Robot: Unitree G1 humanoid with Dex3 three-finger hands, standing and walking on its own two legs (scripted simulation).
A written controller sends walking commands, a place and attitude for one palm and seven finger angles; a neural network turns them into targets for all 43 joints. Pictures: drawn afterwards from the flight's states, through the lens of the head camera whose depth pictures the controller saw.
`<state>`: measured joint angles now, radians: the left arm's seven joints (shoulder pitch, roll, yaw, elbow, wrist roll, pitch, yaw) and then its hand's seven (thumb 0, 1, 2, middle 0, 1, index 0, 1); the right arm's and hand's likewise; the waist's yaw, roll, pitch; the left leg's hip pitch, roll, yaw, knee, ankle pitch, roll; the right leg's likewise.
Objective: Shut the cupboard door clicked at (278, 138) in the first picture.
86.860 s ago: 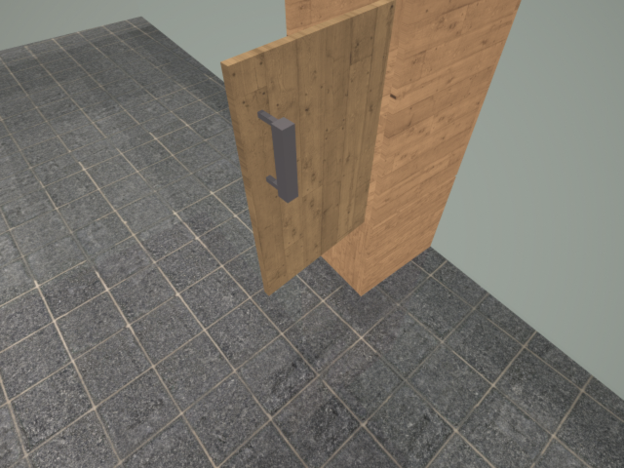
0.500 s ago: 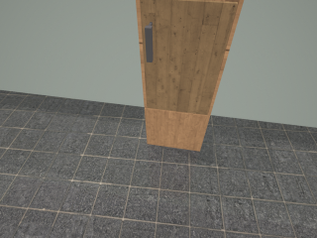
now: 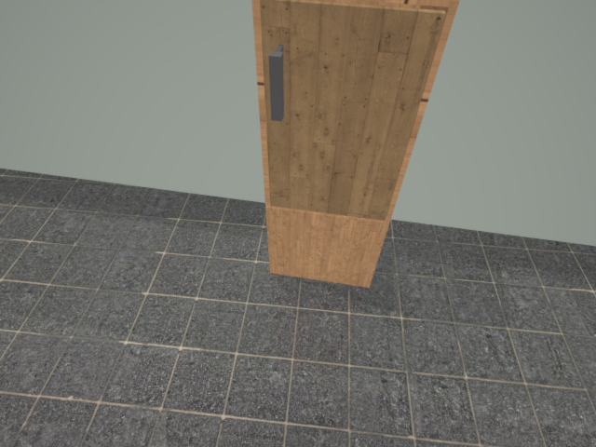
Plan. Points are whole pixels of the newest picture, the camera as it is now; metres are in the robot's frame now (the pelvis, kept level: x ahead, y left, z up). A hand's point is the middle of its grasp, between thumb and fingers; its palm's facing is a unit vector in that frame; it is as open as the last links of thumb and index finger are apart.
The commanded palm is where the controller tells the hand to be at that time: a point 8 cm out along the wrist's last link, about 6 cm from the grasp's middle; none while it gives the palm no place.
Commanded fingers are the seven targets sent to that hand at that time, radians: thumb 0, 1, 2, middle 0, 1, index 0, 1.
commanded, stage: look to check the result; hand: left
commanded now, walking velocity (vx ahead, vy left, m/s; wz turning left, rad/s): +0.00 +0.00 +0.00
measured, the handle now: (278, 83) +0.83 +0.09 +0.08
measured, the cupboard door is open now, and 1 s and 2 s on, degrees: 0 0 0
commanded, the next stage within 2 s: stand and wait in 0.46 s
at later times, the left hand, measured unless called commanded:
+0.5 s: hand out of the picture +0.04 +0.21 -0.17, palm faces +0.02 -0.97 -0.26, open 7.4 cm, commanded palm none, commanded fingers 0.00 0.90 0.90 -0.20 -0.30 -0.20 -0.30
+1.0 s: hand out of the picture +0.05 +0.21 -0.17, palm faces +0.01 -0.96 -0.27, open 7.4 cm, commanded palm none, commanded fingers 0.00 0.90 0.90 -0.20 -0.30 -0.20 -0.30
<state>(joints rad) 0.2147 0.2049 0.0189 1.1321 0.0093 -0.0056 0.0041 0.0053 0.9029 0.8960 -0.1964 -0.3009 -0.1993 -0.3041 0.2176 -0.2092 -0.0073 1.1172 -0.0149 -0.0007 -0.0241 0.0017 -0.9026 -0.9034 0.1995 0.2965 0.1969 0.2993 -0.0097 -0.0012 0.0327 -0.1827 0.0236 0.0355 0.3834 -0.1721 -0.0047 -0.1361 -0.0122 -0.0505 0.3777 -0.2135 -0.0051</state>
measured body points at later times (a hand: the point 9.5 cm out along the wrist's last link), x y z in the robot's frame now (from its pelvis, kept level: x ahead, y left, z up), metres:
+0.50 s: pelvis +0.01 +0.00 +0.00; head +0.01 -0.01 +0.45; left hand +0.04 +0.26 -0.15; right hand +0.05 -0.26 -0.15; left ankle +0.02 +0.12 -0.75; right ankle +0.00 -0.12 -0.75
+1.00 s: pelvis +0.02 -0.01 +0.00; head +0.02 -0.01 +0.45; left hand +0.05 +0.26 -0.14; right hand +0.06 -0.28 -0.15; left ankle +0.02 +0.12 -0.75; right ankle +0.00 -0.12 -0.75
